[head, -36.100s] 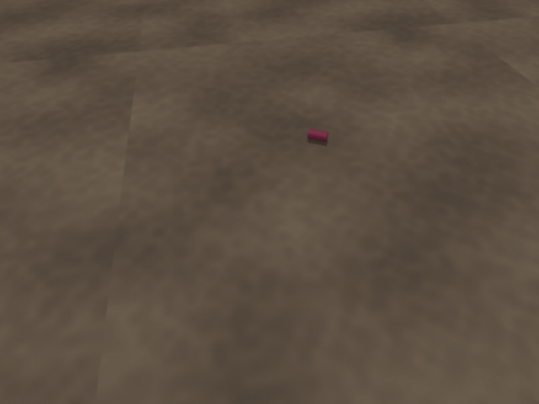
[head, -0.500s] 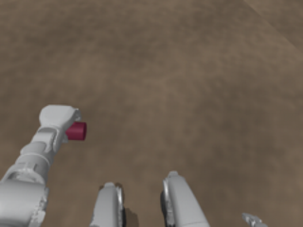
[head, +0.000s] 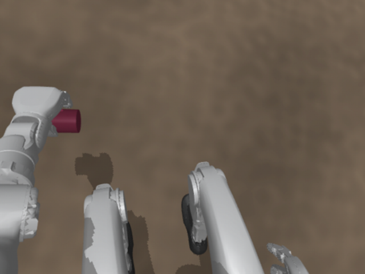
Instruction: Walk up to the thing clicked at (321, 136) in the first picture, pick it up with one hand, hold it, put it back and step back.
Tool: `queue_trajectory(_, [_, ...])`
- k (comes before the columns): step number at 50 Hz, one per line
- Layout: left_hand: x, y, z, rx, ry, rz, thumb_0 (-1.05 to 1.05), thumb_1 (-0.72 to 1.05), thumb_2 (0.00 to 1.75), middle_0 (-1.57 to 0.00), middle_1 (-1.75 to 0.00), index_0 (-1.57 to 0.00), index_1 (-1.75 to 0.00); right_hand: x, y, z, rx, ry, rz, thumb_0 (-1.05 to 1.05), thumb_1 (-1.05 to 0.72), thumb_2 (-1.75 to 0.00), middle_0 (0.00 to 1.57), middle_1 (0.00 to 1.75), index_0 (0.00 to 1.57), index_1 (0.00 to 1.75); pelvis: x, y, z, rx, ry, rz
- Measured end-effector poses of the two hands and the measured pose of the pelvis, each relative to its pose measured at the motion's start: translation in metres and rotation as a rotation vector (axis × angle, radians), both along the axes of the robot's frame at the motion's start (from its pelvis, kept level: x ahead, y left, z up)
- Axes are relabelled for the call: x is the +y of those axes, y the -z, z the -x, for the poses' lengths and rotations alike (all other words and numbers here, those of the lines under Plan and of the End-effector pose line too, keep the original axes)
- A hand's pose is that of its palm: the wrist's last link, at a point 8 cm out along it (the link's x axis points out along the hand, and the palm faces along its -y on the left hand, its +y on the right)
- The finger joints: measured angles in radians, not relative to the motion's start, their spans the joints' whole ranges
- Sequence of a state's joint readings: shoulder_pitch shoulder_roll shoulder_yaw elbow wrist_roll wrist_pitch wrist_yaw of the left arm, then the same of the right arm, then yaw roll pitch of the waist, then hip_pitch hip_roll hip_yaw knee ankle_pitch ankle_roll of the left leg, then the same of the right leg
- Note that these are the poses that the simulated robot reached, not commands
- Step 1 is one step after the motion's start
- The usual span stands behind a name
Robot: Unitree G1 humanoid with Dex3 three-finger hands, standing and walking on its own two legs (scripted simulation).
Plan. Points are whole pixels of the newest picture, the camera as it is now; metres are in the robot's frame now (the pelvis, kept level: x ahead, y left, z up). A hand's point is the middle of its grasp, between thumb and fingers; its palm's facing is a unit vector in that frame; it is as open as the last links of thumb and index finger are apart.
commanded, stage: crouch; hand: left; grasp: from above
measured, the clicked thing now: (54, 120) +0.48 +0.22 -0.21
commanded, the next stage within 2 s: lower in 0.94 s
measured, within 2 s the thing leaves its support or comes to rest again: neither
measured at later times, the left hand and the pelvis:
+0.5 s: hand (59, 118) +0.50 +0.22 -0.24, palm faces -0.49 +0.04 -0.87, open 7.9 cm; pelvis -0.01 +0.00 -0.07, yaw -2 degrees
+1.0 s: hand (61, 118) +0.51 +0.22 -0.28, palm faces -0.48 +0.05 -0.88, open 7.9 cm; pelvis -0.02 +0.00 -0.11, yaw -4 degrees
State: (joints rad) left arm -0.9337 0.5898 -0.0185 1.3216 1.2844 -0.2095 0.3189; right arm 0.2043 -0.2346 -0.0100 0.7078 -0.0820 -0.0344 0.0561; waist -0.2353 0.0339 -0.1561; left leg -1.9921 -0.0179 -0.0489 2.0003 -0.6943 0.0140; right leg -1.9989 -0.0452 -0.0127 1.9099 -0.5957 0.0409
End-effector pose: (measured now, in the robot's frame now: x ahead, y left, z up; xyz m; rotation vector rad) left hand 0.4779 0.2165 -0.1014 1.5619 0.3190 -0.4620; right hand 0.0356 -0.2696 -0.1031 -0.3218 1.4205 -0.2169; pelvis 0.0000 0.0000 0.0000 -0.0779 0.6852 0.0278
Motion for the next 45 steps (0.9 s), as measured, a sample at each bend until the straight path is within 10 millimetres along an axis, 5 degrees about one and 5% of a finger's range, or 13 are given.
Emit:
queue_trajectory(10, [0.004,0.039,-0.018,-0.010,-0.039,-0.007,0.00,0.37,0.04,-0.91,-0.17,-0.96,-0.10,-0.012,0.029,-0.004,0.025,-0.047,-0.003,0.00,-0.90,-0.90,0.20,0.30,0.20,0.30,-0.004,0.034,0.000,0.006,-0.001,0.006])
queue_trajectory(31, [0.004,0.094,-0.030,0.010,-0.015,0.003,0.00,0.37,0.05,-0.92,-0.15,-0.96,-0.09,-0.005,0.062,0.053,0.138,-0.013,-0.015,0.00,-0.91,-0.90,0.20,0.30,0.20,0.30,-0.003,0.086,0.013,-0.038,0.013,0.033])
queue_trajectory(45, [0.005,0.114,-0.039,0.003,-0.020,0.001,0.00,0.37,0.04,-0.93,-0.14,-0.97,-0.09,0.004,0.075,0.066,0.152,-0.018,-0.012,0.00,-0.91,-0.90,0.20,0.30,0.20,0.30,-0.001,0.105,0.017,-0.050,0.018,0.052])
